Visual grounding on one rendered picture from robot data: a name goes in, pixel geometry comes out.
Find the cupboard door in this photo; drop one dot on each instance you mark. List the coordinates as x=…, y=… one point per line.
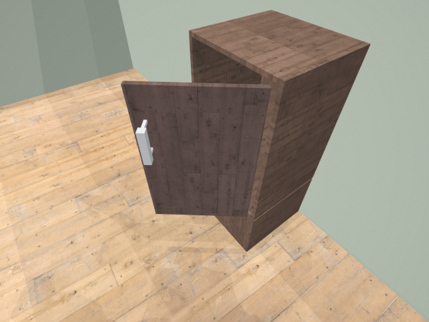
x=206, y=139

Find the handle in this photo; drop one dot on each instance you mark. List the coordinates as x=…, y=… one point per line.
x=144, y=145

